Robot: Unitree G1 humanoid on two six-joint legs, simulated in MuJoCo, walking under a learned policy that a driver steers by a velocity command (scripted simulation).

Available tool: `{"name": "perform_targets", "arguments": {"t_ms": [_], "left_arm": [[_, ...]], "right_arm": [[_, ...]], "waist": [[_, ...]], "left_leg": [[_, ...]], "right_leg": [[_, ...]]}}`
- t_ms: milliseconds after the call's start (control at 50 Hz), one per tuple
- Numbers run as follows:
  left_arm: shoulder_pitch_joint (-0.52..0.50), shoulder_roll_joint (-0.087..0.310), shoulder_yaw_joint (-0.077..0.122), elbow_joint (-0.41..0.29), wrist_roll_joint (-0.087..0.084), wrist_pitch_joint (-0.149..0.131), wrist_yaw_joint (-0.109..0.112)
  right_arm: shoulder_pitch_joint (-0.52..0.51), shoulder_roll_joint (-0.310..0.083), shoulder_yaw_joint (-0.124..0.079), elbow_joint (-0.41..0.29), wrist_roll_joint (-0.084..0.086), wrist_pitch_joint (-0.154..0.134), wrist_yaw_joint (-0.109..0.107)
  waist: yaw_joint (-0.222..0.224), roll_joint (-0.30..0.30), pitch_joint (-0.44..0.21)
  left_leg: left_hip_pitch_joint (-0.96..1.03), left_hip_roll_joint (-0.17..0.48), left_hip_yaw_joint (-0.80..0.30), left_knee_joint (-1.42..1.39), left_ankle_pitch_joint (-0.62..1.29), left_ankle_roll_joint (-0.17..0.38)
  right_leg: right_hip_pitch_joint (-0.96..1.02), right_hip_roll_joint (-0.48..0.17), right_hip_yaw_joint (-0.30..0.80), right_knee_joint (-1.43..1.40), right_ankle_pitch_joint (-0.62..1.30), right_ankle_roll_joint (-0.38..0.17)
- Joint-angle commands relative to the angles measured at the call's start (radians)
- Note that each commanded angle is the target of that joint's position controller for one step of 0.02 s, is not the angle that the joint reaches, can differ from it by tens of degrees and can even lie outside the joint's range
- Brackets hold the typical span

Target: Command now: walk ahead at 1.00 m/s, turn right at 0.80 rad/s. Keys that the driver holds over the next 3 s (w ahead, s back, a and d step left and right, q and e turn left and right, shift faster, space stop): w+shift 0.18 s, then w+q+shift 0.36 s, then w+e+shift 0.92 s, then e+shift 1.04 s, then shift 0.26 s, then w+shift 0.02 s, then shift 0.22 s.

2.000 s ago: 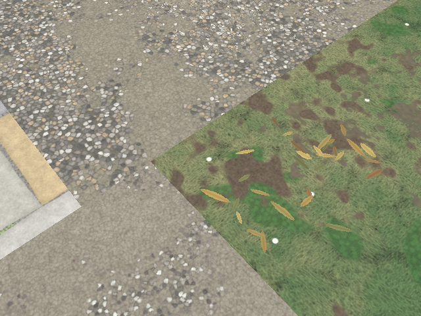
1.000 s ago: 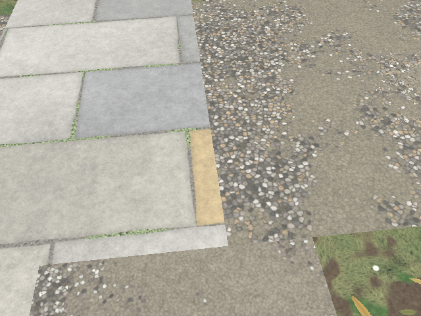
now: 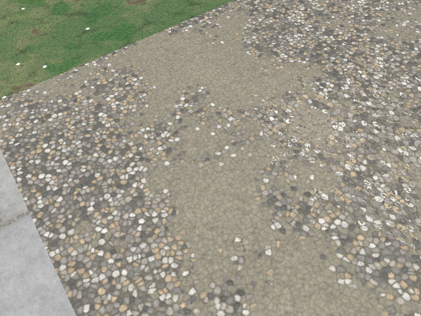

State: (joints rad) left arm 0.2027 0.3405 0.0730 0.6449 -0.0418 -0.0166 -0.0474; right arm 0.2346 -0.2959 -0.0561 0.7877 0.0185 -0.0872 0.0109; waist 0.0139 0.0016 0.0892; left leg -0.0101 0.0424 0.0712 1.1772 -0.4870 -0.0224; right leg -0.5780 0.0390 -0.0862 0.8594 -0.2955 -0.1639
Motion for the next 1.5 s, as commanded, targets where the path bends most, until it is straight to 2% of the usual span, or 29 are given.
{"name": "perform_targets", "arguments": {"t_ms": [20, 40, 100, 180, 340, 400, 440, 460, 480, 500, 520, 560, 620, 800, 900, 920, 940, 960, 980, 1020, 1080, 1160, 1280, 1320, 1340, 1360, 1380, 1420, 1500], "left_arm": [[0.269, 0.154, 0.049, -0.021, 0.031, -0.055, -0.004], [0.209, 0.132, 0.040, -0.014, 0.038, -0.074, -0.009], [0.100, 0.066, 0.014, -0.019, 0.047, -0.090, 0.010], [0.193, 0.032, -0.003, 0.032, 0.029, -0.089, 0.048], [0.313, 0.051, -0.009, 0.156, 0.045, -0.083, 0.060], [0.275, 0.113, 0.005, 0.158, 0.090, -0.065, 0.081], [0.130, 0.147, 0.016, 0.120, 0.125, -0.048, 0.093], [0.016, 0.121, 0.008, 0.075, 0.125, -0.054, 0.092], [0.224, -0.067, -0.042, 0.045, 0.061, -0.082, 0.063], [0.155, 0.046, -0.044, 0.013, 0.016, -0.132, 0.039], [0.036, 0.076, -0.037, -0.020, -0.010, -0.154, 0.031], [-0.006, 0.035, -0.045, -0.017, 0.032, -0.164, 0.037], [0.076, 0.018, -0.047, 0.021, 0.037, -0.114, 0.045], [-0.305, -0.022, -0.060, -0.109, 0.007, -0.125, 0.011], [-0.004, 0.094, 0.005, -0.062, -0.017, -0.104, -0.018], [0.322, 0.137, 0.027, 0.021, -0.016, -0.085, -0.004], [0.450, 0.160, 0.023, 0.095, 0.002, -0.070, 0.000], [0.399, 0.175, 0.030, 0.068, 0.027, -0.079, 0.004], [0.369, 0.103, 0.030, 0.042, 0.041, -0.074, 0.027], [0.218, 0.073, 0.014, 0.018, 0.054, -0.085, 0.022], [0.094, 0.046, 0.009, -0.010, 0.035, -0.082, 0.025], [0.103, 0.076, 0.022, 0.017, 0.006, -0.076, 0.054], [0.224, 0.071, 0.034, 0.080, -0.014, -0.060, 0.065], [0.185, 0.074, 0.032, 0.065, 0.019, -0.045, 0.056], [0.174, -0.012, 0.000, 0.029, 0.059, -0.043, 0.049], [0.363, -0.110, -0.043, -0.025, -0.012, -0.060, 0.038], [0.312, -0.015, -0.037, 0.004, -0.042, -0.051, 0.052], [0.073, 0.053, -0.019, -0.025, 0.004, -0.041, 0.053], [-0.010, -0.014, -0.016, -0.094, -0.007, -0.007, 0.034]], "right_arm": [[-0.119, -0.151, -0.006, -0.199, 0.043, -0.098, 0.003], [-0.129, -0.123, 0.000, -0.181, 0.026, -0.091, -0.011], [-0.052, -0.102, -0.002, -0.139, -0.007, -0.045, -0.009], [-0.236, -0.042, 0.021, -0.193, -0.032, -0.021, -0.005], [-0.420, -0.039, 0.019, -0.241, 0.028, -0.052, 0.062], [-0.289, -0.101, -0.014, -0.235, 0.037, -0.047, 0.071], [0.144, -0.176, -0.052, -0.122, 0.049, -0.010, 0.049], [0.387, -0.197, -0.052, -0.052, 0.035, 0.013, 0.031], [0.340, -0.229, -0.055, -0.045, 0.008, -0.009, 0.044], [0.284, -0.150, -0.054, -0.079, -0.009, -0.002, 0.029], [0.242, -0.126, -0.046, -0.094, -0.028, -0.009, 0.019], [0.104, -0.076, -0.026, -0.106, -0.030, -0.029, 0.029], [0.041, -0.034, -0.005, -0.104, -0.018, -0.027, 0.025], [0.278, -0.087, 0.007, 0.032, -0.012, -0.053, -0.007], [0.184, -0.178, -0.011, 0.013, -0.085, 0.014, -0.059], [0.038, -0.212, -0.022, -0.033, -0.090, 0.023, -0.064], [0.064, -0.063, 0.012, -0.078, -0.103, 0.007, -0.055], [0.172, -0.018, 0.050, -0.133, -0.013, -0.040, -0.020], [0.027, -0.111, 0.035, -0.159, 0.017, -0.078, -0.003], [-0.056, -0.083, 0.044, -0.194, -0.010, -0.106, 0.006], [0.009, -0.088, 0.032, -0.176, -0.040, -0.076, 0.000], [-0.204, -0.027, 0.055, -0.272, -0.060, -0.065, -0.006], [-0.279, -0.119, 0.000, -0.313, 0.013, -0.068, -0.020], [-0.001, -0.178, -0.043, -0.271, 0.021, -0.073, -0.026], [0.261, -0.224, -0.056, -0.234, 0.018, -0.059, -0.038], [0.273, -0.318, -0.066, -0.190, -0.015, -0.056, -0.015], [0.220, -0.210, -0.058, -0.218, -0.012, -0.042, -0.013], [0.157, -0.123, -0.038, -0.193, -0.027, -0.020, -0.022], [0.043, -0.024, -0.011, -0.119, -0.027, -0.020, -0.015]], "waist": [[0.082, -0.084, -0.211], [0.025, 0.085, -0.140], [-0.054, 0.032, -0.072], [0.027, 0.024, 0.025], [0.118, -0.048, 0.062], [0.004, -0.148, -0.090], [-0.222, -0.178, -0.258], [-0.329, -0.002, -0.330], [-0.123, 0.441, -0.438], [-0.179, 0.214, -0.473], [-0.155, 0.096, -0.301], [-0.028, -0.135, -0.118], [0.040, -0.052, -0.028], [-0.145, 0.021, 0.028], [0.091, 0.160, -0.194], [0.265, 0.117, -0.285], [0.221, -0.239, -0.347], [0.124, -0.358, -0.505], [0.185, -0.151, -0.411], [0.046, 0.111, -0.156], [-0.072, 0.065, -0.036], [-0.016, 0.002, 0.046], [0.036, -0.091, -0.046], [-0.134, -0.108, -0.250], [-0.224, -0.018, -0.446], [-0.080, 0.557, -0.629], [-0.125, 0.421, -0.505], [-0.155, 0.055, -0.204], [-0.043, 0.086, -0.013]], "left_leg": [[-0.819, -0.053, -0.209, 0.329, 0.085, 0.093], [-0.739, -0.001, -0.210, 0.229, 0.154, 0.094], [-0.588, 0.075, -0.216, 0.062, 0.234, 0.058], [-0.651, 0.083, -0.126, -0.250, 0.447, -0.008], [-0.649, -0.040, -0.009, -0.708, 0.750, 0.084], [-0.520, -0.154, 0.081, -0.639, 0.605, 0.131], [-0.117, -0.134, 0.031, -0.569, 0.558, 0.177], [0.213, -0.049, -0.128, -0.528, 0.485, 0.212], [0.614, 0.199, -0.754, -0.628, 0.101, 0.479], [0.586, 0.214, -1.002, -0.876, -0.276, 0.450], [0.420, 0.198, -0.914, -0.921, -0.214, 0.396], [0.050, 0.124, -0.720, -0.962, 0.058, 0.359], [-0.216, 0.049, -0.470, -0.994, 0.294, 0.327], [-0.096, 0.019, -0.100, -1.074, 0.768, 0.097], [0.176, 0.116, -0.043, -0.550, 1.750, 0.004], [-0.011, 0.109, -0.016, -0.187, 1.718, -0.013], [-0.491, -0.054, -0.053, 0.293, 0.467, -0.034], [-0.848, -0.148, -0.215, 0.497, -0.093, -0.046], [-0.915, -0.091, -0.259, 0.397, 0.047, 0.025], [-0.827, -0.036, -0.241, 0.203, 0.145, 0.076], [-0.681, 0.018, -0.221, 0.012, 0.175, 0.030], [-0.419, -0.020, -0.113, -0.442, 0.477, -0.031], [-0.247, -0.057, -0.195, -0.715, 0.570, -0.041], [0.038, -0.024, -0.177, -0.645, 0.430, 0.010], [0.366, 0.163, -0.359, -0.547, 0.207, 0.062], [0.633, 0.446, -1.030, -0.797, -0.173, 0.277], [0.546, 0.402, -1.081, -0.880, -0.455, 0.247], [0.259, 0.299, -0.681, -0.868, -0.053, 0.168], [-0.062, 0.217, -0.299, -0.908, 0.494, 0.157]], "right_leg": [[0.805, -0.303, 0.984, -0.677, -0.444, -0.209], [0.641, -0.279, 0.893, -0.661, -0.345, -0.166], [0.392, -0.175, 0.605, -0.629, -0.098, -0.143], [0.331, -0.105, 0.364, -0.671, 0.217, -0.107], [0.647, -0.175, 0.126, -0.725, 0.547, 0.041], [0.825, -0.204, 0.066, -0.500, 1.285, 0.108], [0.697, -0.214, 0.038, -0.043, 1.556, 0.129], [0.398, -0.112, 0.032, 0.414, 0.981, 0.141], [-0.164, 0.083, 0.193, 0.846, -0.253, 0.246], [-0.250, 0.045, 0.292, 0.780, -0.136, 0.169], [-0.261, -0.006, 0.297, 0.684, -0.084, 0.132], [-0.137, -0.074, 0.264, 0.473, -0.011, 0.102], [-0.056, -0.170, 0.195, 0.358, 0.016, 0.139], [0.012, -0.059, 0.037, -0.303, 0.616, 0.089], [0.233, 0.075, -0.045, -0.240, 0.325, 0.016], [0.549, 0.001, 0.060, -0.291, 0.390, -0.038], [0.974, -0.114, 0.268, -0.163, 0.276, -0.132], [1.222, -0.330, 0.887, -0.388, -0.259, -0.319], [1.132, -0.294, 0.941, -0.547, -0.377, -0.244], [0.727, -0.230, 0.806, -0.622, -0.171, -0.195], [0.393, -0.095, 0.612, -0.675, 0.040, -0.192], [0.023, 0.026, 0.424, -0.678, 0.167, -0.120], [0.298, -0.029, 0.561, -0.500, 0.130, -0.016], [0.350, -0.004, 0.501, -0.145, 0.435, 0.053], [0.179, 0.024, 0.421, 0.216, 0.240, 0.077], [-0.149, 0.097, 0.323, 0.574, -0.255, 0.115], [-0.285, -0.025, 0.287, 0.655, -0.164, 0.116], [-0.307, -0.088, 0.205, 0.620, -0.062, 0.118], [-0.224, -0.186, 0.188, 0.478, -0.073, 0.119]]}}
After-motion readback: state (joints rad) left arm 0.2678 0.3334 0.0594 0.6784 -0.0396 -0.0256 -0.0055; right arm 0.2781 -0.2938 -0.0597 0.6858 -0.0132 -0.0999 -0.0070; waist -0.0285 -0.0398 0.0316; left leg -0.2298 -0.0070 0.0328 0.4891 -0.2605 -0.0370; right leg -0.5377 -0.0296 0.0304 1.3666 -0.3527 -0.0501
